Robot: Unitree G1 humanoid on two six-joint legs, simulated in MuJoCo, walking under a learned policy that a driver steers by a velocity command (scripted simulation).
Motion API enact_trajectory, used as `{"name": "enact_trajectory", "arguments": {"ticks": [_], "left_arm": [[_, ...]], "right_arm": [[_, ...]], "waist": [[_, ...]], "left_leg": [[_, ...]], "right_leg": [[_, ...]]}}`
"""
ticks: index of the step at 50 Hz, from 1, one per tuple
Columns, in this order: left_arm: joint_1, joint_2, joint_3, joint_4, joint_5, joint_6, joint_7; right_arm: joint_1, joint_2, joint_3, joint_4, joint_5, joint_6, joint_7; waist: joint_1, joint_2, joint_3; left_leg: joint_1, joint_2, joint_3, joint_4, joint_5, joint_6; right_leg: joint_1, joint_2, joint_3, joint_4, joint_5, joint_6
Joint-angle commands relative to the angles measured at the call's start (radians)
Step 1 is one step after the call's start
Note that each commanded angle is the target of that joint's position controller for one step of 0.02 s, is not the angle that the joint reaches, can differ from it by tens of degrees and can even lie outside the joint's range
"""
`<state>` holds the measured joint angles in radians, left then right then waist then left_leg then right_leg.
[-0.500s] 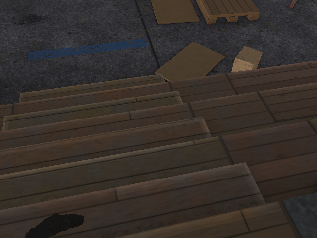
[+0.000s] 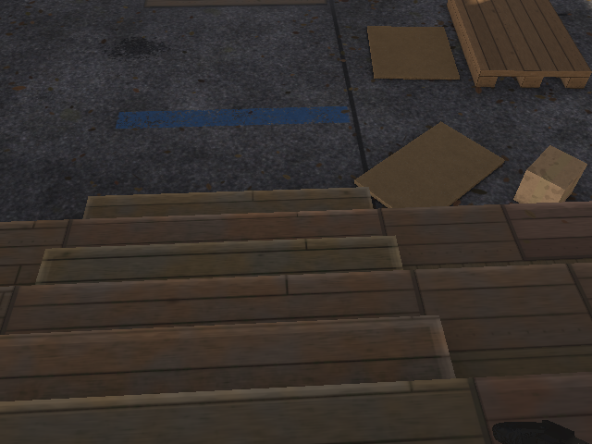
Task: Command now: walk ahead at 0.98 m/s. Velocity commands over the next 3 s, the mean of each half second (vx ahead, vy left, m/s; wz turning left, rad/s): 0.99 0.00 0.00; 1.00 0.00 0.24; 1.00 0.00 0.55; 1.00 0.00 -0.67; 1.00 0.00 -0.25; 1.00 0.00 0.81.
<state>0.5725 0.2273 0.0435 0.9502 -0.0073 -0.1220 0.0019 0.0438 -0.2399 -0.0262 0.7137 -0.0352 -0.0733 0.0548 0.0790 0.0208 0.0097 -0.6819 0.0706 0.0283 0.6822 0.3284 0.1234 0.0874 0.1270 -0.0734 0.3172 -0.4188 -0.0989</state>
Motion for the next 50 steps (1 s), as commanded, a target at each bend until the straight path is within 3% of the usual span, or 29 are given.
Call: {"name": "enact_trajectory", "arguments": {"ticks": [1,5,8,9,10,11,12,13,16,17,20,22,26,28,29,30,31,33,34,35,36,38,40,43,45,47,48,49,50], "left_arm": [[0.013,0.095,0.007,-0.029,0.007,-0.004,0.031],[0.062,0.106,-0.008,0.012,0.026,0.025,0.062],[0.013,0.170,0.006,0.026,0.039,0.042,0.075],[-0.062,0.188,0.015,0.024,0.014,0.044,0.076],[-0.071,0.081,0.007,0.004,0.012,0.042,0.070],[-0.019,0.067,-0.011,-0.045,-0.047,0.018,0.082],[-0.071,0.097,-0.017,-0.069,-0.066,0.012,0.085],[-0.195,0.127,-0.016,-0.092,-0.012,0.022,0.077],[-0.227,0.069,-0.003,-0.043,0.090,0.089,0.031],[-0.312,0.028,-0.010,-0.075,0.068,0.096,0.014],[-0.156,0.031,-0.009,0.001,0.057,0.094,-0.044],[-0.304,0.067,-0.007,-0.025,0.025,0.060,-0.058],[-0.524,0.085,-0.013,-0.105,0.040,0.067,-0.025],[-0.143,0.148,0.027,0.000,0.048,0.065,0.001],[0.123,0.186,0.055,0.082,0.048,0.069,0.000],[0.207,0.232,0.067,0.111,0.057,0.062,-0.014],[0.144,0.227,0.043,0.109,0.050,0.049,-0.024],[0.056,0.223,0.064,0.101,0.031,0.049,-0.012],[-0.032,0.140,0.036,0.078,0.034,0.045,-0.008],[-0.063,0.104,0.021,0.081,0.037,0.024,-0.006],[-0.070,0.056,-0.003,0.098,0.031,0.015,0.001],[-0.157,0.155,0.023,0.074,0.067,-0.002,0.002],[-0.243,0.051,0.000,0.058,0.006,-0.042,0.014],[-0.180,0.107,0.011,0.065,0.009,-0.036,0.021],[-0.177,0.086,0.001,0.083,0.029,-0.031,0.011],[-0.298,0.215,0.028,0.078,0.040,-0.001,0.029],[-0.352,0.127,0.026,0.062,0.046,0.033,0.043],[-0.278,0.078,0.013,-0.056,0.044,0.018,0.052],[-0.256,0.123,0.016,-0.039,0.082,0.011,0.038]], "right_arm": [[-0.048,-0.062,-0.022,-0.035,-0.003,-0.012,0.019],[-0.094,-0.034,-0.017,-0.029,-0.016,-0.008,-0.003],[0.307,-0.112,-0.051,0.100,-0.017,-0.011,-0.054],[0.551,-0.140,-0.073,0.178,-0.023,-0.010,-0.063],[0.619,-0.202,-0.082,0.207,-0.047,-0.002,-0.059],[0.680,-0.188,-0.064,0.168,-0.032,-0.007,-0.042],[0.687,-0.224,-0.083,0.189,-0.009,-0.006,-0.036],[0.594,-0.192,-0.087,0.180,0.010,-0.007,-0.055],[0.513,-0.097,-0.045,0.233,0.003,-0.029,-0.048],[0.445,-0.031,-0.022,0.236,0.014,-0.046,-0.041],[0.304,-0.181,-0.053,0.209,0.043,-0.070,-0.048],[0.291,-0.046,-0.024,0.231,0.081,-0.101,-0.059],[0.452,-0.088,-0.027,0.297,0.022,-0.037,-0.074],[0.435,-0.118,-0.022,0.311,-0.024,-0.004,-0.099],[0.362,-0.163,-0.045,0.315,-0.006,0.006,-0.099],[0.266,-0.132,-0.053,0.301,0.012,0.004,-0.102],[0.430,-0.048,-0.033,0.234,0.058,-0.017,-0.112],[0.426,-0.092,-0.036,0.245,0.012,-0.009,-0.114],[0.330,-0.135,-0.051,0.253,-0.019,0.002,-0.097],[0.248,-0.099,-0.052,0.231,-0.036,0.014,-0.090],[0.196,-0.087,-0.057,0.219,-0.026,0.034,-0.070],[0.268,-0.042,-0.044,0.243,-0.031,0.061,-0.052],[0.207,-0.003,-0.024,0.231,0.012,0.025,-0.012],[0.076,-0.014,-0.009,0.202,0.025,0.045,0.001],[0.307,-0.067,-0.032,0.280,-0.008,0.053,-0.035],[0.766,-0.157,-0.086,0.397,-0.007,0.063,-0.060],[0.753,-0.149,-0.079,0.396,0.009,0.045,-0.039],[0.627,-0.176,-0.066,0.395,0.026,0.027,-0.043],[0.618,-0.147,-0.061,0.379,0.037,0.021,-0.052]], "waist": [[-0.019,0.006,0.086],[0.057,0.007,0.137],[-0.115,-0.021,0.023],[-0.262,0.053,-0.072],[-0.226,0.264,-0.110],[-0.222,0.223,-0.337],[-0.261,0.143,-0.424],[-0.231,0.014,-0.282],[-0.065,-0.164,0.119],[-0.028,-0.143,0.167],[0.073,0.091,0.059],[0.033,-0.054,0.102],[-0.139,0.071,0.173],[0.027,0.065,0.027],[0.189,-0.006,-0.091],[0.251,-0.187,-0.020],[0.027,-0.324,-0.091],[-0.011,-0.163,-0.048],[-0.033,-0.002,0.030],[-0.043,-0.104,0.125],[-0.085,0.013,0.183],[-0.148,-0.094,0.133],[-0.182,-0.040,0.102],[-0.096,-0.097,0.157],[-0.170,-0.055,0.059],[-0.440,-0.026,-0.056],[-0.447,0.234,0.128],[-0.194,0.318,0.124],[-0.183,0.020,0.061]], "left_leg": [[0.071,0.000,0.004,-0.212,0.223,0.022],[0.153,-0.040,0.031,-0.370,0.136,-0.016],[0.510,-0.059,0.060,-0.376,-0.043,-0.005],[0.802,-0.021,0.048,-0.419,0.060,0.030],[1.181,0.150,-0.103,-0.067,0.310,0.113],[1.488,0.311,-0.326,0.186,0.614,0.173],[1.545,0.416,-0.525,0.012,0.182,0.321],[1.294,0.394,-0.565,-0.222,-0.232,0.314],[0.524,0.316,-0.437,-0.176,-0.266,0.231],[0.330,0.218,-0.321,-0.222,-0.362,0.146],[-0.100,0.047,-0.106,-0.326,-0.350,0.091],[-0.047,-0.051,0.001,-0.200,-0.710,0.019],[0.368,0.020,-0.050,0.013,-0.394,0.038],[0.506,0.054,-0.040,0.459,0.014,0.038],[0.426,0.017,-0.029,0.865,0.128,0.017],[0.146,-0.168,-0.002,1.419,-0.767,-0.004],[-0.252,-0.168,-0.196,1.329,-1.019,0.003],[-0.422,-0.060,-0.165,1.100,-0.891,0.004],[-0.325,-0.012,-0.187,0.889,-0.827,-0.021],[-0.337,0.007,-0.263,0.818,-0.733,-0.043],[-0.160,0.011,-0.261,0.545,-0.606,-0.088],[0.125,-0.031,-0.111,0.459,-0.366,-0.092],[0.406,-0.047,-0.040,0.096,0.279,-0.056],[0.491,-0.086,0.082,0.024,0.213,-0.030],[0.689,-0.171,0.234,0.147,0.163,0.031],[0.983,-0.138,0.138,0.001,-0.169,0.129],[0.923,-0.037,-0.059,-0.326,-0.119,0.209],[1.062,0.076,-0.309,-0.023,0.539,0.177],[1.080,0.104,-0.404,-0.058,0.308,0.189]], "right_leg": [[-0.056,-0.230,0.079,0.048,0.444,-0.065],[0.013,-0.224,0.110,0.270,0.611,-0.051],[-0.049,-0.227,0.146,0.803,0.955,-0.073],[-0.212,-0.169,0.081,1.188,0.865,-0.054],[-0.748,-0.025,0.067,1.708,-0.338,-0.027],[-1.010,-0.028,0.247,1.769,-0.404,-0.032],[-1.209,-0.049,0.240,1.782,-0.283,-0.008],[-1.237,-0.119,0.173,1.633,-0.173,-0.011],[-1.076,-0.213,0.248,1.344,-0.169,0.009],[-1.021,-0.242,0.274,1.094,0.094,0.026],[-0.266,-0.169,0.000,0.750,0.692,0.043],[-0.259,-0.203,0.045,0.394,1.181,0.017],[-0.414,-0.174,-0.042,0.216,0.842,0.006],[-0.207,-0.163,-0.028,0.195,0.772,-0.044],[0.051,-0.177,0.024,0.125,0.691,-0.079],[0.163,-0.259,0.121,0.072,0.774,-0.157],[0.474,-0.412,0.302,0.421,1.157,-0.116],[0.304,-0.522,0.507,0.247,0.476,-0.229],[0.026,-0.483,0.562,0.132,0.073,-0.216],[-0.145,-0.536,0.628,0.199,0.242,-0.239],[-0.421,-0.451,0.494,0.195,0.314,-0.191],[-0.644,-0.368,0.291,0.226,0.351,-0.123],[-0.863,-0.237,0.069,0.279,0.002,-0.020],[-0.777,-0.263,0.005,0.349,0.084,0.003],[-0.670,-0.247,-0.098,0.639,0.420,0.032],[-0.656,-0.271,-0.102,1.348,1.029,0.046],[-0.872,-0.074,-0.106,1.901,0.016,0.031],[-1.163,-0.118,0.052,1.686,-0.158,0.034],[-1.187,-0.191,0.139,1.450,-0.085,0.030]]}}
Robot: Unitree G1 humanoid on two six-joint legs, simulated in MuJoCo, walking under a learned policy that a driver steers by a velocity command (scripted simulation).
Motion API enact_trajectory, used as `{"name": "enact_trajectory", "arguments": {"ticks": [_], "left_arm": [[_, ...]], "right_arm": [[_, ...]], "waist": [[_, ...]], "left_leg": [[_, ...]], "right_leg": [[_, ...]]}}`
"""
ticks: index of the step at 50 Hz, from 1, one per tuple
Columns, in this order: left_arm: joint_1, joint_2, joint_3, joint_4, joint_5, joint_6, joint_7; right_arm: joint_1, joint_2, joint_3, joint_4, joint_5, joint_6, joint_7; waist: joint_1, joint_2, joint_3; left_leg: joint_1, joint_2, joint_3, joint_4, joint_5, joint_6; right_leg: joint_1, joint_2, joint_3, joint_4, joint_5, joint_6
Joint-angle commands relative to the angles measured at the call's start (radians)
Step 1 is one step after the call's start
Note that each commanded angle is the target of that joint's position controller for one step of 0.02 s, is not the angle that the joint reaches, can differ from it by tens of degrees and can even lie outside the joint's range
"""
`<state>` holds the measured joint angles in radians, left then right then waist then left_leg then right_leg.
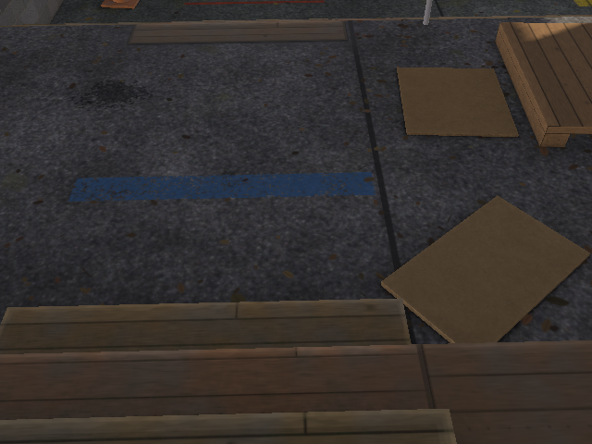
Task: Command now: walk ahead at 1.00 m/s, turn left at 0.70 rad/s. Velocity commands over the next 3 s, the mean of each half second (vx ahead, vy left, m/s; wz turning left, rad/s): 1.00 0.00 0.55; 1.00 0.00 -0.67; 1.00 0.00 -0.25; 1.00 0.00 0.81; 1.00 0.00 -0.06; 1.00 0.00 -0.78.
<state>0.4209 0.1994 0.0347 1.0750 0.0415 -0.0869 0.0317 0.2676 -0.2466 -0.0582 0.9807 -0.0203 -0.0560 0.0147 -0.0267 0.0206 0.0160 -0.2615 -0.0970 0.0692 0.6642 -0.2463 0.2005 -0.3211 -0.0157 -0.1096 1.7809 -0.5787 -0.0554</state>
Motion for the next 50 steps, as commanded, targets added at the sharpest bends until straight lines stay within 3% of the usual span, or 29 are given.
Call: {"name": "enact_trajectory", "arguments": {"ticks": [1,3,4,6,7,10,13,14,15,16,17,18,19,20,23,26,28,31,32,33,34,35,36,38,40,42,44,48,50], "left_arm": [[-0.128,0.128,0.027,-0.153,0.050,-0.020,-0.006],[-0.200,0.088,0.017,-0.224,0.029,-0.011,-0.014],[-0.305,0.153,0.033,-0.252,0.027,0.002,-0.016],[-0.234,0.126,0.026,-0.204,0.014,0.003,-0.028],[-0.196,0.090,0.021,-0.197,-0.010,-0.016,-0.040],[-0.230,0.045,-0.002,-0.253,-0.031,0.011,-0.043],[0.405,0.176,0.057,-0.084,-0.022,0.016,-0.006],[0.376,0.205,0.065,-0.080,-0.011,0.003,-0.015],[0.183,0.172,0.030,-0.132,0.007,-0.007,-0.044],[0.177,0.125,0.028,-0.132,-0.010,-0.007,-0.059],[0.204,0.061,0.014,-0.123,-0.021,-0.019,-0.072],[0.168,0.189,0.051,-0.097,-0.013,-0.028,-0.059],[0.153,0.112,0.020,-0.073,0.004,-0.056,-0.052],[0.072,0.074,0.001,-0.088,0.018,-0.068,-0.032],[-0.045,0.272,0.049,-0.150,-0.007,-0.040,-0.011],[0.046,0.110,0.026,-0.134,-0.050,-0.065,-0.014],[0.111,0.164,0.043,-0.120,-0.022,-0.019,-0.011],[0.178,0.187,0.048,-0.074,-0.002,0.052,0.014],[0.145,0.149,0.050,-0.077,-0.012,0.055,0.005],[0.229,0.071,0.036,-0.115,-0.054,0.041,0.008],[0.260,0.088,0.029,-0.142,-0.066,0.036,0.015],[0.156,0.103,0.031,-0.168,-0.027,0.042,0.017],[0.022,0.159,0.053,-0.170,-0.005,0.050,-0.001],[-0.054,0.125,0.060,-0.174,0.022,0.069,-0.010],[-0.101,0.044,0.053,-0.206,0.004,0.090,-0.043],[-0.085,0.058,0.051,-0.203,0.028,0.093,-0.059],[-0.156,0.040,0.038,-0.219,-0.023,0.056,-0.091],[-0.280,0.083,0.030,-0.237,-0.009,0.085,-0.086],[0.105,0.169,0.071,-0.131,-0.016,0.104,-0.053]], "right_arm": [[0.316,-0.108,-0.017,0.092,0.024,0.014,-0.012],[0.201,-0.131,-0.011,0.045,-0.004,-0.017,-0.043],[0.113,-0.131,-0.010,0.002,-0.005,-0.025,-0.049],[0.081,-0.154,-0.022,-0.011,-0.020,-0.039,-0.050],[0.078,-0.076,-0.003,-0.004,0.014,-0.053,-0.053],[0.111,-0.120,-0.010,-0.013,0.009,-0.037,-0.039],[-0.032,-0.148,-0.025,-0.031,-0.001,-0.022,-0.024],[-0.084,-0.039,-0.013,-0.072,0.010,-0.022,-0.041],[0.116,0.026,0.009,-0.146,0.055,-0.023,-0.067],[0.214,0.021,0.018,-0.101,0.035,-0.016,-0.069],[0.106,0.002,0.010,-0.096,-0.022,-0.006,-0.063],[0.059,0.019,0.018,-0.143,-0.045,0.000,-0.041],[-0.135,-0.009,0.012,-0.174,-0.054,0.011,-0.032],[-0.239,0.018,0.025,-0.237,-0.019,0.018,-0.018],[0.091,-0.035,0.004,-0.081,-0.044,0.032,0.029],[-0.250,-0.046,0.025,-0.172,-0.028,-0.025,0.028],[-0.322,-0.029,0.036,-0.200,0.009,-0.030,0.030],[0.105,-0.114,-0.018,-0.100,0.006,-0.014,0.004],[0.245,-0.166,-0.040,-0.065,-0.019,-0.014,0.005],[0.282,-0.160,-0.022,-0.072,-0.050,-0.022,0.016],[0.307,-0.178,-0.034,-0.062,-0.019,-0.021,0.029],[0.293,-0.225,-0.057,-0.039,0.000,-0.018,0.018],[0.176,-0.078,-0.021,-0.072,-0.013,-0.025,0.015],[0.191,-0.033,-0.007,-0.031,-0.023,-0.060,0.001],[0.137,-0.036,0.004,-0.021,0.000,-0.066,-0.016],[0.091,-0.094,-0.013,-0.021,-0.010,-0.073,-0.020],[0.067,0.036,0.017,-0.007,0.014,-0.101,-0.031],[0.144,-0.052,0.008,0.035,0.000,-0.060,-0.056],[0.069,-0.137,-0.002,0.016,-0.026,-0.040,-0.059]], "waist": [[-0.028,-0.168,0.039],[0.058,0.021,0.063],[0.059,-0.097,0.154],[0.087,-0.064,0.110],[0.091,-0.083,0.081],[0.034,0.040,0.056],[0.402,-0.034,-0.168],[0.373,-0.119,-0.045],[0.104,-0.309,-0.063],[0.073,-0.255,-0.145],[0.098,-0.047,-0.011],[0.070,-0.232,0.020],[0.063,-0.020,0.220],[0.011,-0.027,0.298],[-0.136,-0.111,0.033],[0.007,-0.005,0.142],[0.101,-0.086,0.123],[-0.083,-0.105,-0.004],[-0.151,-0.012,-0.046],[-0.060,0.046,-0.190],[-0.055,0.102,-0.303],[-0.074,0.201,-0.259],[-0.043,0.011,-0.034],[-0.010,0.029,0.109],[0.069,0.034,0.157],[0.093,0.115,0.106],[0.116,0.042,0.091],[0.044,0.056,0.145],[0.244,0.074,-0.095]], "left_leg": [[0.530,0.249,-0.526,-0.061,0.677,0.137],[0.227,0.380,-0.826,-0.076,0.421,0.272],[-0.025,0.343,-0.795,-0.161,0.246,0.265],[-0.313,0.172,-0.537,-0.051,0.260,0.168],[-0.468,0.053,-0.420,0.035,0.066,0.089],[-0.416,0.006,-0.408,0.168,0.057,0.024],[-0.456,-0.028,-0.289,0.985,0.303,-0.032],[-0.615,-0.151,-0.257,1.439,-0.376,-0.042],[-0.802,-0.050,-0.224,1.479,-0.403,-0.039],[-0.845,0.017,-0.200,1.409,-0.338,-0.033],[-0.886,0.044,-0.220,1.296,-0.258,-0.018],[-0.928,0.076,-0.261,1.245,-0.314,-0.043],[-1.015,0.118,-0.342,1.013,-0.145,-0.072],[-0.821,0.102,-0.317,0.651,-0.007,-0.117],[-0.046,0.067,-0.013,0.601,0.315,-0.166],[-0.234,0.136,-0.100,0.134,0.685,-0.169],[0.008,0.071,-0.002,-0.119,0.567,-0.201],[0.351,0.138,-0.087,-0.275,0.399,-0.150],[0.525,0.258,-0.226,-0.257,0.393,-0.087],[0.788,0.401,-0.284,0.146,0.800,-0.132],[0.856,0.516,-0.422,0.098,0.680,-0.103],[0.680,0.575,-0.627,-0.101,0.060,-0.002],[0.398,0.455,-0.487,-0.214,-0.152,-0.035],[0.161,0.483,-0.456,-0.074,0.339,-0.058],[-0.112,0.431,-0.287,-0.121,0.255,-0.085],[-0.138,0.396,-0.165,-0.068,0.375,-0.115],[-0.307,0.262,0.061,-0.002,0.004,-0.197],[-0.149,0.287,0.148,0.162,0.326,-0.187],[-0.177,0.328,0.171,0.659,0.865,-0.184]], "right_leg": [[-0.725,-0.051,0.173,-0.070,0.031,-0.018],[-0.729,-0.074,0.281,-0.402,0.108,0.068],[-0.574,-0.087,0.280,-0.637,0.178,0.111],[-0.159,-0.003,0.112,-0.813,0.654,0.100],[0.064,-0.008,0.133,-1.001,1.009,0.075],[0.289,0.067,0.109,-1.164,0.933,0.080],[0.773,-0.022,0.150,-1.232,0.891,0.028],[0.716,-0.178,0.292,-1.292,0.961,-0.013],[0.744,-0.342,0.442,-0.997,1.454,0.002],[0.702,-0.392,0.586,-1.138,1.067,-0.057],[0.513,-0.332,0.563,-1.198,0.760,-0.119],[0.362,-0.448,0.854,-1.300,0.253,-0.266],[0.167,-0.365,0.798,-1.288,0.159,-0.216],[-0.168,-0.292,0.714,-1.312,0.077,-0.192],[-0.504,-0.208,0.498,-1.268,0.289,-0.201],[-0.257,-0.071,0.440,-1.076,0.055,-0.171],[-0.203,-0.030,0.374,-1.033,0.180,-0.136],[-0.100,-0.043,0.343,-0.456,0.523,-0.149],[-0.280,0.062,0.288,-0.036,0.123,-0.141],[-0.536,0.032,0.276,0.164,-0.169,-0.132],[-0.661,-0.020,0.252,0.154,-0.068,-0.128],[-0.740,-0.041,0.212,0.128,0.067,-0.103],[-0.696,-0.089,0.218,-0.103,0.229,-0.094],[-0.664,-0.118,0.258,-0.192,0.324,-0.075],[-0.502,-0.118,0.238,-0.514,0.419,-0.026],[-0.393,-0.067,0.112,-0.566,0.582,-0.043],[-0.136,-0.039,0.052,-0.977,1.185,-0.076],[0.028,0.063,-0.147,-1.102,0.985,-0.099],[0.497,0.137,-0.176,-0.929,0.860,-0.170]]}}
Over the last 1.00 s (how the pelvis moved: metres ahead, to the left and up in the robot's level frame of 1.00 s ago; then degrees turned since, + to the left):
0.93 0.00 -0.45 8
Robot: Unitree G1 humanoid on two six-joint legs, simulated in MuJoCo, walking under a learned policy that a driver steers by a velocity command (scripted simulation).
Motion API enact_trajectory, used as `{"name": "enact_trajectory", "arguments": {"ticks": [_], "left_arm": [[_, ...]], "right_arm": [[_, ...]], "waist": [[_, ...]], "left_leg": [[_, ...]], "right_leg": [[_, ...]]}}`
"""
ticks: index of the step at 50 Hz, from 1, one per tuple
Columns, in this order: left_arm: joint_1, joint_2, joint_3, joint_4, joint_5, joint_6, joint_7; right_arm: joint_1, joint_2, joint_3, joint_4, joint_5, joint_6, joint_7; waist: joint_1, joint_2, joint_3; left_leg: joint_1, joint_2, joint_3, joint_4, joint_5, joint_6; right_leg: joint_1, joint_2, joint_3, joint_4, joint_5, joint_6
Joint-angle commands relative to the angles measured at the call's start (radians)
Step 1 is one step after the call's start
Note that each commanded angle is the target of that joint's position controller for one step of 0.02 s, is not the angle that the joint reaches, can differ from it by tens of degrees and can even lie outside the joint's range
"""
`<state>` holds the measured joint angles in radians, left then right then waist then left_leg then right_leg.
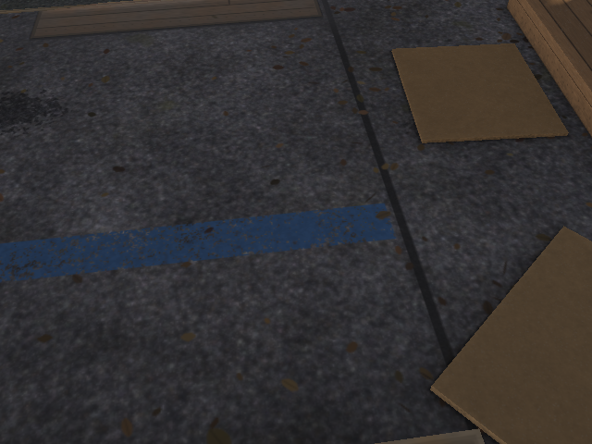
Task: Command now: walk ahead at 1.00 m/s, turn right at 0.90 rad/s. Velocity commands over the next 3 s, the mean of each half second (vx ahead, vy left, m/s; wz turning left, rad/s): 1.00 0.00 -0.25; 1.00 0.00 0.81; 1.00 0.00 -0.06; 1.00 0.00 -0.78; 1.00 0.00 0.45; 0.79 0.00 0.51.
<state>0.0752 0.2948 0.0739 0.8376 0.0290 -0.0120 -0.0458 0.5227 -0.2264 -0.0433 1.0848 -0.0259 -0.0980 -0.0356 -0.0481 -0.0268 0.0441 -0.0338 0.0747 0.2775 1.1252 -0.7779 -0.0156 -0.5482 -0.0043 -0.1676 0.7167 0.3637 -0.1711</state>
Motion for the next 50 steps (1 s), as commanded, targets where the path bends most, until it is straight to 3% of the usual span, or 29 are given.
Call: {"name": "enact_trajectory", "arguments": {"ticks": [1,2,3,5,7,9,12,14,16,18,19,20,21,22,23,25,27,29,31,33,36,38,39,40,41,43,46,48,50], "left_arm": [[0.623,0.138,0.049,0.149,0.000,0.025,0.025],[0.590,0.197,0.062,0.151,-0.031,0.019,0.025],[0.501,0.223,0.038,0.151,-0.031,-0.001,0.038],[0.452,0.162,0.028,0.119,-0.037,0.000,0.046],[0.287,0.120,0.007,0.054,-0.013,-0.027,0.059],[0.231,0.146,0.010,0.057,0.020,-0.056,0.061],[0.184,0.031,-0.018,0.071,-0.048,-0.103,0.056],[0.260,0.061,-0.014,0.092,-0.044,-0.101,0.050],[0.258,0.050,-0.018,0.112,-0.009,-0.087,0.054],[0.159,0.093,-0.004,0.102,0.026,-0.081,0.060],[-0.026,0.100,0.008,0.077,0.009,-0.081,0.063],[-0.063,-0.072,-0.034,0.008,0.025,-0.089,0.065],[0.083,-0.134,-0.067,-0.093,-0.005,-0.099,0.071],[0.146,-0.079,-0.063,-0.053,0.027,-0.100,0.062],[0.150,-0.061,-0.061,-0.044,0.059,-0.095,0.055],[-0.119,0.005,-0.060,-0.125,0.032,-0.072,0.044],[-0.078,0.013,-0.053,-0.070,0.037,-0.052,0.027],[-0.168,0.049,-0.032,-0.092,0.009,-0.070,0.013],[-0.149,-0.045,-0.059,-0.089,0.012,-0.076,-0.004],[-0.197,-0.068,-0.068,-0.122,-0.014,-0.065,0.004],[-0.099,-0.008,-0.036,-0.118,-0.020,-0.104,0.034],[0.249,0.071,0.011,-0.035,-0.014,-0.108,0.054],[0.399,0.101,0.020,0.029,0.020,-0.100,0.057],[0.471,0.121,0.016,0.024,0.049,-0.101,0.046],[0.473,0.136,0.031,0.026,0.039,-0.109,0.037],[0.389,0.005,0.013,0.009,0.044,-0.107,0.045],[0.342,-0.064,-0.021,0.109,-0.001,-0.144,0.062],[0.203,-0.023,-0.014,0.073,-0.010,-0.152,0.063],[0.154,-0.009,-0.012,0.054,-0.023,-0.148,0.054]], "right_arm": [[-0.264,-0.174,-0.029,-0.116,-0.011,0.015,-0.019],[-0.310,-0.111,-0.021,-0.138,-0.027,0.036,-0.022],[-0.217,-0.060,-0.008,-0.237,-0.015,0.023,-0.028],[-0.202,-0.150,-0.020,-0.242,-0.068,0.011,0.000],[-0.291,-0.134,-0.020,-0.288,-0.045,0.021,0.007],[-0.257,-0.121,-0.023,-0.237,-0.046,0.053,0.016],[-0.244,-0.065,-0.010,-0.205,-0.019,0.022,0.064],[-0.354,-0.037,0.009,-0.244,0.000,0.034,0.074],[-0.233,-0.071,-0.014,-0.207,0.015,0.047,0.061],[0.243,-0.159,-0.058,-0.058,-0.005,0.064,0.043],[0.527,-0.172,-0.080,0.031,-0.005,0.065,0.043],[0.420,-0.104,-0.039,0.037,0.014,0.062,0.072],[0.237,-0.028,0.011,-0.013,0.020,0.041,0.074],[0.166,-0.054,-0.004,-0.040,0.006,0.039,0.077],[0.122,-0.134,-0.026,-0.054,0.000,0.038,0.066],[-0.114,-0.111,-0.008,-0.130,-0.011,0.001,0.015],[-0.072,-0.207,-0.036,-0.125,-0.020,0.006,0.002],[-0.026,-0.103,-0.014,-0.117,0.028,-0.018,0.013],[-0.033,-0.089,-0.014,-0.128,0.043,-0.017,0.034],[0.041,-0.093,-0.017,-0.100,0.023,0.003,0.043],[0.099,-0.095,-0.017,-0.074,-0.027,0.032,0.024],[0.005,-0.154,-0.036,-0.085,-0.008,0.043,0.028],[-0.062,-0.086,-0.028,-0.120,0.029,0.035,0.026],[0.043,-0.018,-0.011,-0.172,0.083,0.031,-0.007],[-0.002,-0.071,-0.003,-0.204,0.090,0.039,-0.030],[-0.271,-0.089,-0.012,-0.254,0.005,0.054,0.002],[-0.479,0.000,-0.004,-0.394,-0.016,0.083,0.087],[-0.422,0.033,0.019,-0.428,-0.013,0.092,0.112],[-0.446,-0.004,0.021,-0.426,-0.017,0.087,0.119]], "waist": [[0.384,0.012,-0.111],[0.381,-0.193,0.018],[0.171,-0.250,-0.013],[0.124,0.123,-0.056],[0.021,0.078,0.047],[-0.017,0.074,0.068],[-0.025,0.066,-0.017],[0.063,-0.037,0.023],[0.019,-0.096,0.015],[-0.218,-0.035,-0.083],[-0.455,0.219,-0.072],[-0.305,0.359,0.099],[-0.031,0.305,0.052],[0.009,0.051,0.008],[0.046,0.010,0.019],[0.104,-0.103,0.204],[0.083,0.057,0.151],[0.036,-0.040,0.153],[-0.017,0.022,0.066],[-0.076,0.120,0.068],[-0.054,0.044,0.046],[0.157,0.021,-0.128],[0.186,-0.020,-0.153],[0.123,-0.120,-0.312],[0.176,-0.182,-0.438],[0.209,-0.003,-0.231],[0.047,-0.038,0.070],[-0.046,-0.135,0.058],[-0.056,-0.071,0.046]], "left_leg": [[-0.549,0.088,-0.080,0.689,1.032,0.012],[-0.808,-0.080,-0.081,1.054,0.060,0.037],[-1.019,-0.019,-0.222,0.939,0.082,0.014],[-1.068,0.041,-0.336,0.645,0.140,0.028],[-0.936,0.046,-0.407,0.231,0.289,-0.054],[-0.603,0.018,-0.298,0.010,0.548,-0.072],[-0.153,-0.013,-0.252,-0.390,1.385,0.025],[-0.179,-0.048,-0.221,-0.463,1.249,0.045],[-0.138,-0.080,-0.177,-0.335,1.192,0.106],[0.178,-0.120,-0.151,-0.384,0.882,0.196],[0.385,-0.054,-0.227,-0.601,0.966,0.291],[0.273,0.017,-0.375,-0.517,1.184,0.253],[0.318,0.096,-0.654,-0.456,1.504,0.262],[0.267,0.168,-0.793,-0.571,1.035,0.316],[0.123,0.237,-0.967,-0.635,0.620,0.414],[-0.404,0.157,-1.064,-0.831,0.242,0.413],[-0.563,0.120,-0.946,-0.766,0.562,0.406],[-0.486,-0.016,-0.790,-0.632,0.533,0.334],[-0.563,-0.113,-0.668,-0.591,0.509,0.253],[-0.438,-0.115,-0.667,-0.516,0.549,0.238],[-0.134,-0.161,-0.678,-0.194,0.792,0.214],[-0.274,-0.176,-0.621,0.272,0.898,0.214],[-0.590,-0.228,-0.523,0.576,0.195,0.198],[-0.884,-0.169,-0.457,0.794,0.031,0.180],[-1.103,-0.117,-0.370,0.855,0.112,0.161],[-1.081,-0.023,-0.328,0.716,0.324,0.174],[-0.929,0.086,-0.396,0.301,0.435,0.132],[-0.742,0.090,-0.364,0.103,0.628,0.123],[-0.620,0.062,-0.276,-0.087,0.768,0.145]], "right_leg": [[0.855,0.000,0.124,-0.128,-0.157,-0.170],[0.858,-0.038,0.189,-0.148,-0.081,-0.190],[0.959,-0.154,0.383,0.046,0.569,-0.175],[0.856,-0.195,0.657,-0.100,-0.087,-0.227],[0.354,-0.268,0.888,-0.234,-0.442,-0.321],[0.050,-0.169,0.668,-0.215,-0.267,-0.251],[-0.154,0.056,0.341,-0.051,-0.671,-0.043],[-0.022,0.021,0.342,-0.011,-0.566,-0.027],[0.073,-0.027,0.327,0.201,-0.336,-0.015],[0.055,-0.059,0.219,0.683,0.161,0.017],[-0.155,0.077,0.103,1.322,-0.199,0.067],[-0.462,0.201,0.090,1.595,-1.030,0.041],[-0.606,0.120,0.223,1.375,-0.971,0.025],[-0.604,0.029,0.260,1.156,-0.860,0.024],[-0.605,-0.005,0.288,1.067,-0.954,0.063],[-0.435,-0.089,0.319,0.515,-0.652,0.208],[-0.096,-0.088,0.272,0.418,-0.432,0.219],[-0.116,-0.077,0.244,0.139,-0.032,0.188],[0.223,-0.007,0.171,-0.057,0.145,0.164],[0.254,0.020,0.157,-0.139,-0.004,0.168],[0.266,0.009,0.196,-0.414,-0.054,0.176],[0.701,-0.073,0.250,-0.460,0.026,0.159],[0.965,-0.183,0.293,-0.320,0.147,0.141],[1.291,-0.425,0.433,0.079,0.656,0.102],[1.377,-0.536,0.622,0.020,0.242,-0.042],[0.932,-0.424,0.638,-0.333,-0.704,-0.048],[0.419,-0.362,0.421,-0.452,-0.389,0.059],[0.246,-0.319,0.254,-0.532,-0.257,0.090],[0.235,-0.253,0.069,-0.544,-0.107,0.115]]}}
Over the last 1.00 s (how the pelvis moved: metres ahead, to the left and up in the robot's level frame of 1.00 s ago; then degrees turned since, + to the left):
0.83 0.09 -0.40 -5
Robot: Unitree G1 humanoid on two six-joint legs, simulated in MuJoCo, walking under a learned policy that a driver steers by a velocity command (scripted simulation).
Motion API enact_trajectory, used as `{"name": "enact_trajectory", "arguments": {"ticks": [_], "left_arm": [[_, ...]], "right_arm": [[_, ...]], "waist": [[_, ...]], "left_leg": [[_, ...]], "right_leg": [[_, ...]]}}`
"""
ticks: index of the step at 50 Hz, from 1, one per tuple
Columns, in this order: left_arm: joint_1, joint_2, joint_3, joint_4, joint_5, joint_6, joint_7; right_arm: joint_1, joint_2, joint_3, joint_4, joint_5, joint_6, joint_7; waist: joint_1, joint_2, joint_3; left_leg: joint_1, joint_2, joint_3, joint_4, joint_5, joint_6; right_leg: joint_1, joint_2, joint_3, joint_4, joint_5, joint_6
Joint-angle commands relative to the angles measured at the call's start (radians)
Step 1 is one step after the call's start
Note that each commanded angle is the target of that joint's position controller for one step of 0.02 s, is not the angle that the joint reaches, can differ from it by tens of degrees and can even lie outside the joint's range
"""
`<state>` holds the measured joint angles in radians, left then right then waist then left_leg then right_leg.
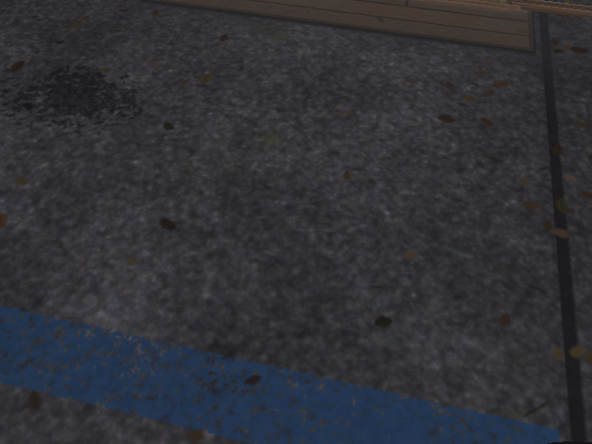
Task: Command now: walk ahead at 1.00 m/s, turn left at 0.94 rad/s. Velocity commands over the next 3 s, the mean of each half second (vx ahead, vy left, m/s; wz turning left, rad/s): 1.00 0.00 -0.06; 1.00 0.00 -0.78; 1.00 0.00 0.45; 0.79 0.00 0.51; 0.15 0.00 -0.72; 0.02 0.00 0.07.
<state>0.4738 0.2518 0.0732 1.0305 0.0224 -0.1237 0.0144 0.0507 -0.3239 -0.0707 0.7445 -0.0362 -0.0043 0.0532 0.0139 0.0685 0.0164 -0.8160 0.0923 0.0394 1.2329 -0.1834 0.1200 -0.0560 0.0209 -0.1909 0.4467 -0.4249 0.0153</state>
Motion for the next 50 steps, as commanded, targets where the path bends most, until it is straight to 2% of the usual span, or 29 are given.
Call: {"name": "enact_trajectory", "arguments": {"ticks": [1,2,4,6,7,8,9,10,11,12,14,15,18,22,25,27,29,30,31,32,33,34,35,37,40,42,46,48,50], "left_arm": [[-0.221,0.051,-0.008,-0.136,-0.020,-0.029,-0.008],[-0.176,0.054,-0.012,-0.131,-0.014,-0.022,-0.006],[-0.062,0.126,-0.007,-0.109,-0.005,-0.009,-0.001],[-0.055,0.196,-0.006,-0.113,0.010,0.018,0.008],[-0.083,0.216,-0.004,-0.120,0.011,0.027,0.005],[-0.040,0.092,-0.023,-0.155,0.017,0.029,-0.002],[0.044,0.113,-0.025,-0.220,-0.052,0.020,0.000],[-0.107,0.166,-0.012,-0.234,-0.049,0.019,0.003],[-0.120,0.135,-0.019,-0.241,-0.043,0.024,-0.006],[-0.129,0.110,-0.024,-0.229,-0.023,0.039,-0.014],[-0.034,0.066,-0.029,-0.176,-0.001,0.088,-0.034],[-0.042,0.055,-0.025,-0.174,-0.006,0.103,-0.044],[-0.216,0.034,-0.027,-0.238,-0.015,0.112,-0.057],[-0.348,0.011,-0.043,-0.291,-0.022,0.091,-0.078],[-0.342,0.048,-0.039,-0.298,-0.015,0.090,-0.086],[-0.161,0.116,-0.017,-0.259,-0.016,0.104,-0.078],[0.213,0.212,0.035,-0.158,-0.016,0.114,-0.056],[0.182,0.226,0.051,-0.145,-0.031,0.116,-0.039],[0.045,0.279,0.055,-0.169,-0.009,0.126,-0.036],[0.006,0.303,0.062,-0.215,-0.003,0.125,-0.033],[-0.010,0.234,0.051,-0.225,0.003,0.119,-0.025],[-0.035,0.189,0.040,-0.216,0.001,0.112,-0.022],[-0.057,0.188,0.034,-0.218,-0.005,0.098,-0.018],[-0.081,0.174,0.020,-0.228,-0.016,0.067,-0.013],[-0.063,0.195,0.026,-0.240,-0.024,0.040,-0.017],[-0.022,0.195,0.031,-0.234,-0.034,0.042,-0.022],[0.031,0.199,0.037,-0.215,-0.032,0.043,-0.020],[0.013,0.218,0.037,-0.210,-0.027,0.031,-0.012],[-0.052,0.284,0.050,-0.219,0.007,0.027,-0.010]], "right_arm": [[-0.005,0.082,0.049,-0.085,-0.002,-0.006,0.032],[-0.020,0.079,0.053,-0.079,0.012,-0.006,0.031],[-0.002,0.052,0.056,-0.075,-0.002,-0.025,0.023],[0.286,-0.036,0.021,0.028,-0.013,-0.030,0.000],[0.439,-0.114,-0.011,0.074,-0.021,-0.030,-0.016],[0.401,-0.199,-0.029,0.060,-0.016,-0.029,-0.025],[0.420,-0.243,-0.032,0.016,-0.023,-0.025,-0.038],[0.387,-0.188,-0.034,0.031,-0.018,-0.027,-0.053],[0.324,-0.139,-0.019,0.052,-0.014,-0.042,-0.060],[0.268,-0.088,-0.007,0.058,-0.015,-0.063,-0.059],[0.229,-0.032,0.010,0.059,-0.002,-0.095,-0.057],[0.225,-0.016,0.015,0.069,0.011,-0.110,-0.052],[0.254,0.002,0.017,0.100,0.025,-0.140,-0.041],[0.269,0.003,0.025,0.114,0.032,-0.147,-0.053],[0.305,-0.068,0.015,0.116,0.031,-0.142,-0.085],[0.262,-0.143,-0.006,0.092,0.011,-0.108,-0.110],[0.141,-0.183,-0.025,0.047,-0.004,-0.068,-0.109],[0.112,-0.089,-0.004,0.047,-0.008,-0.069,-0.079],[0.173,0.060,0.039,-0.050,-0.010,-0.091,-0.061],[0.193,0.034,0.055,-0.124,0.002,-0.121,-0.054],[0.145,-0.024,0.053,-0.122,-0.006,-0.141,-0.052],[0.121,-0.047,0.049,-0.116,-0.007,-0.144,-0.051],[0.109,-0.041,0.055,-0.120,-0.025,-0.130,-0.052],[0.113,-0.028,0.067,-0.127,-0.040,-0.080,-0.047],[-0.057,-0.014,0.083,-0.208,-0.025,-0.059,-0.035],[-0.139,0.014,0.095,-0.239,-0.010,-0.063,-0.028],[-0.195,0.018,0.098,-0.258,0.004,-0.075,-0.030],[-0.114,-0.020,0.080,-0.231,-0.001,-0.081,-0.039],[0.168,-0.118,0.031,-0.148,0.018,-0.084,-0.063]], "waist": [[-0.098,-0.125,0.074],[-0.074,-0.096,0.058],[-0.085,-0.131,0.052],[-0.227,-0.137,-0.099],[-0.316,-0.105,-0.155],[-0.203,0.152,-0.253],[-0.182,0.149,-0.484],[-0.194,-0.023,-0.302],[-0.125,-0.042,-0.090],[-0.070,-0.107,-0.017],[0.010,-0.084,0.023],[0.030,-0.075,0.043],[0.017,-0.022,0.126],[0.012,-0.038,0.122],[0.035,-0.005,0.056],[0.145,0.060,-0.055],[0.336,0.027,-0.183],[0.294,-0.134,-0.091],[0.088,-0.351,-0.068],[0.077,-0.311,-0.213],[0.070,-0.125,-0.102],[0.024,0.004,-0.005],[-0.014,0.034,0.035],[-0.059,0.037,0.071],[-0.014,-0.014,0.113],[0.040,-0.054,0.089],[0.106,-0.120,0.030],[0.067,-0.136,-0.037],[-0.093,-0.172,-0.177]], "left_leg": [[0.219,0.002,0.038,-0.263,0.180,0.019],[0.301,-0.054,0.097,-0.317,0.204,0.035],[0.438,-0.144,0.144,-0.426,0.106,0.061],[0.806,-0.196,0.080,-0.538,0.047,0.099],[1.056,-0.144,-0.012,-0.625,0.018,0.130],[1.221,0.127,-0.323,-0.593,0.090,0.114],[1.387,0.354,-0.720,-0.759,-0.030,0.226],[1.223,0.294,-0.653,-0.877,-0.126,0.187],[1.008,0.268,-0.536,-0.923,-0.079,0.162],[0.863,0.222,-0.442,-0.949,-0.014,0.130],[0.667,0.175,-0.277,-1.020,0.019,0.076],[0.642,0.143,-0.203,-1.059,0.021,0.045],[0.624,0.068,0.011,-1.128,0.286,-0.023],[0.689,0.017,0.207,-1.151,0.589,-0.073],[0.850,0.065,0.241,-1.053,1.073,-0.099],[0.919,0.111,0.233,-0.802,1.368,-0.112],[0.762,0.112,0.193,-0.230,1.225,-0.085],[0.540,-0.060,0.183,0.175,0.320,-0.078],[0.095,-0.186,0.069,0.482,-0.312,-0.119],[-0.056,-0.165,-0.119,0.499,-0.299,-0.107],[-0.090,-0.105,-0.148,0.397,-0.217,-0.096],[-0.038,-0.058,-0.141,0.279,-0.153,-0.102],[0.021,-0.032,-0.135,0.209,-0.156,-0.118],[0.119,0.014,-0.114,0.079,-0.158,-0.156],[0.190,0.020,-0.036,-0.219,-0.012,-0.187],[0.240,-0.013,-0.016,-0.417,0.176,-0.180],[0.304,-0.070,0.006,-0.658,0.328,-0.129],[0.435,-0.114,0.015,-0.726,0.307,-0.093],[0.647,-0.144,0.017,-0.727,0.150,-0.051]], "right_leg": [[-0.232,-0.242,0.031,-0.293,0.724,-0.058],[-0.201,-0.197,-0.028,-0.271,0.920,-0.045],[-0.118,-0.243,-0.016,-0.133,1.315,-0.056],[-0.115,-0.270,0.005,0.211,1.316,-0.099],[-0.270,-0.206,-0.010,0.570,1.016,-0.104],[-0.494,-0.062,0.020,1.059,-0.112,-0.090],[-0.688,0.010,0.283,1.224,-0.102,-0.114],[-0.766,-0.044,0.269,1.183,0.039,-0.114],[-0.777,-0.084,0.242,1.092,0.089,-0.109],[-0.724,-0.124,0.258,1.013,0.114,-0.107],[-0.582,-0.153,0.272,0.937,0.148,-0.095],[-0.586,-0.159,0.274,0.904,0.171,-0.093],[-0.661,-0.160,0.220,0.740,0.308,-0.091],[-0.583,-0.109,0.082,0.430,0.539,-0.136],[-0.450,-0.006,-0.014,0.284,0.564,-0.174],[-0.273,0.062,-0.025,0.288,0.423,-0.199],[0.096,0.065,0.083,0.222,0.255,-0.275],[0.155,0.023,0.187,0.165,0.220,-0.313],[0.295,-0.113,0.594,0.168,0.319,-0.432],[0.385,-0.245,0.976,-0.106,0.028,-0.538],[0.280,-0.267,1.015,-0.238,-0.095,-0.481],[0.117,-0.241,0.923,-0.249,-0.041,-0.425],[-0.010,-0.194,0.830,-0.241,0.066,-0.396],[-0.202,-0.108,0.686,-0.264,0.172,-0.371],[-0.322,-0.018,0.560,-0.310,0.398,-0.342],[-0.268,0.018,0.521,-0.274,0.581,-0.290],[-0.050,-0.028,0.518,-0.235,0.820,-0.238],[0.058,-0.059,0.506,-0.151,1.054,-0.205],[0.147,-0.087,0.470,0.152,1.272,-0.172]]}}
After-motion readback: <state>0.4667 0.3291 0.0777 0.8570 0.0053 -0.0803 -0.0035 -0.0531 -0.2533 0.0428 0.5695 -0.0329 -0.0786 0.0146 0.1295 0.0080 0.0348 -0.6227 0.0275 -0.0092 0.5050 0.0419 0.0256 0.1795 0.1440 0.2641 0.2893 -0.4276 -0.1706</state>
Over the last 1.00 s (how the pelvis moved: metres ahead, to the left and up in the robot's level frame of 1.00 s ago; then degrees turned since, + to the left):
0.89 -0.02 -0.35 17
